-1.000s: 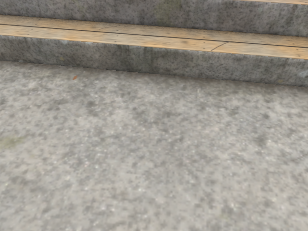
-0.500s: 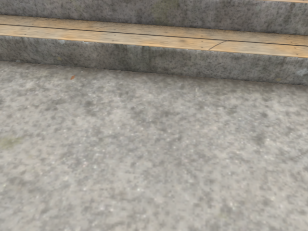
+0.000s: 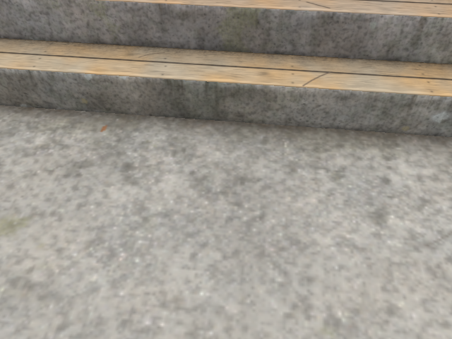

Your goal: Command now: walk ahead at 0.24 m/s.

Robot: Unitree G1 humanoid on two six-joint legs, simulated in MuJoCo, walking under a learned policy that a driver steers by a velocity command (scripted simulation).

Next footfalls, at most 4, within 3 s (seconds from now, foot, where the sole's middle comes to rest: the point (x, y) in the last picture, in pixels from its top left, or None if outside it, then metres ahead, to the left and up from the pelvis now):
0.58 left None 0.44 0.12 -0.77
1.16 right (266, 266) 0.77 -0.10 -0.77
1.70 left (195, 193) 1.08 0.14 -0.77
2.24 right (254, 158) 1.26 -0.09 -0.77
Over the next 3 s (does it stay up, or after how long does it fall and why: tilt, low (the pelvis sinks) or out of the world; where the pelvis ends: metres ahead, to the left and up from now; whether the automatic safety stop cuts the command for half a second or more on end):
stays up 1.52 -0.08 0.20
